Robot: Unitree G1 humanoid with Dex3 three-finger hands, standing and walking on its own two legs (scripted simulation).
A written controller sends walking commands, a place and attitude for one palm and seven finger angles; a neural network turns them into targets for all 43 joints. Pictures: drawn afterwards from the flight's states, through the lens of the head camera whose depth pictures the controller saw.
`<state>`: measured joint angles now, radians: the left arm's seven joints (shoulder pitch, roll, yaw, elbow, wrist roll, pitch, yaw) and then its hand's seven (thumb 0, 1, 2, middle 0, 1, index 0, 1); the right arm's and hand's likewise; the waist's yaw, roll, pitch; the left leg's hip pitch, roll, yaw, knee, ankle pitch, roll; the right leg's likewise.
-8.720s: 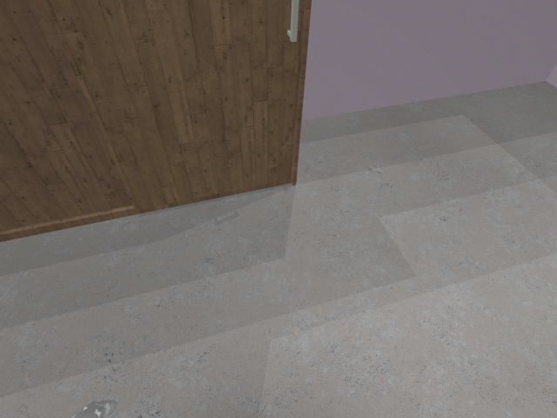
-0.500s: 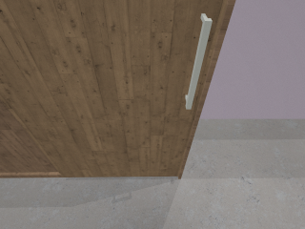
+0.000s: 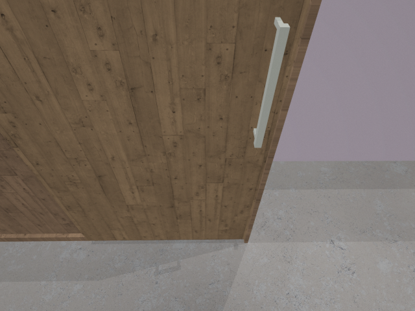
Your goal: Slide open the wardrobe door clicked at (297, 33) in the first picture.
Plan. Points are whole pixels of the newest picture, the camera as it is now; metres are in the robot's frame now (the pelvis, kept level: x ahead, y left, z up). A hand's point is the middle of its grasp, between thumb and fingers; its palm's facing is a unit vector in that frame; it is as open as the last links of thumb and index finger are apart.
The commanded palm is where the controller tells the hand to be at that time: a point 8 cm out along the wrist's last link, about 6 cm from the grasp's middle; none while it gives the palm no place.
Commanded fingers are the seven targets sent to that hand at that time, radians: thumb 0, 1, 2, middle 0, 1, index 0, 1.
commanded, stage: look again from close up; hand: right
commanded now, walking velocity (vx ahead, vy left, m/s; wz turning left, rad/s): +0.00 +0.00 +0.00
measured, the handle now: (266, 92) +0.56 -0.10 +0.15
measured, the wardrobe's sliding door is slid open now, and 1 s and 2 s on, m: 0.00 0.00 0.00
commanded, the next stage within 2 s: shuffle to correct the standing spot in 0.70 s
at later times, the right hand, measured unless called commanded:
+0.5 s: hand out of the picture -0.01 -0.16 -0.18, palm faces +0.03 +0.99 -0.16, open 7.4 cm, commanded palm none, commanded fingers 0.00 -0.90 -0.90 0.20 0.30 0.20 0.30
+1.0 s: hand out of the picture +0.01 -0.16 -0.18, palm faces +0.03 +0.99 -0.16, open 7.4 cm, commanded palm none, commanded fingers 0.00 -0.90 -0.90 0.20 0.30 0.20 0.30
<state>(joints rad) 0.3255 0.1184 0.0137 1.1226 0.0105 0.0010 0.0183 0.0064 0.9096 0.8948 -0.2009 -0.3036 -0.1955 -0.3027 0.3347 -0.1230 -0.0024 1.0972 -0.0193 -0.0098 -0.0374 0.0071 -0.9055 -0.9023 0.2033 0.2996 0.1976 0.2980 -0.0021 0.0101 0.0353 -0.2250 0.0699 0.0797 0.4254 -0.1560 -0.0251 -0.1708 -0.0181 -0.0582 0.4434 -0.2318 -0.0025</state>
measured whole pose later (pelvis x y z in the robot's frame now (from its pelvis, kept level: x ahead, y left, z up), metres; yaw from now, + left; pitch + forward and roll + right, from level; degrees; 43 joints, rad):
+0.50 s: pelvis +0.00 +0.00 +0.00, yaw +0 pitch -2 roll +0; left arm 0.31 0.13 0.01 1.12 0.01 0.00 0.02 0.01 0.91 0.89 -0.20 -0.30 -0.20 -0.30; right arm 0.32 -0.14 0.00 1.09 -0.02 -0.01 -0.03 0.01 -0.91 -0.90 0.20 0.30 0.20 0.30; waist 0.00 0.02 0.04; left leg -0.23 0.07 0.08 0.42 -0.16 -0.03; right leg -0.17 -0.02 -0.06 0.44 -0.24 -0.01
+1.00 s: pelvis +0.03 +0.00 +0.00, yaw +1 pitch -1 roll +0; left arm 0.32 0.13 0.02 1.12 0.02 0.00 0.02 0.01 0.91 0.89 -0.20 -0.30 -0.20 -0.30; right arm 0.34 -0.14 -0.01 1.10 -0.03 0.00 -0.02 0.01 -0.91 -0.90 0.20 0.30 0.20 0.30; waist -0.01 0.01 0.00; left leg -0.23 0.07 0.07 0.48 -0.24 -0.02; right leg -0.15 -0.02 -0.07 0.45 -0.29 0.00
